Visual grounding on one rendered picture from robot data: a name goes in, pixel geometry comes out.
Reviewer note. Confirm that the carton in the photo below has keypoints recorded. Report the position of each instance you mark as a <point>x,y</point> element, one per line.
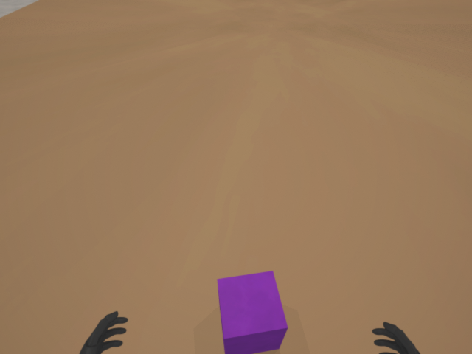
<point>252,317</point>

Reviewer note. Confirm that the robot left hand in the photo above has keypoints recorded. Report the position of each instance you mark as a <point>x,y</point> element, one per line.
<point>95,343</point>

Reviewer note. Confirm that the robot right hand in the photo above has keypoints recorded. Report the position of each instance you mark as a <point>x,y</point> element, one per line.
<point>402,343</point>

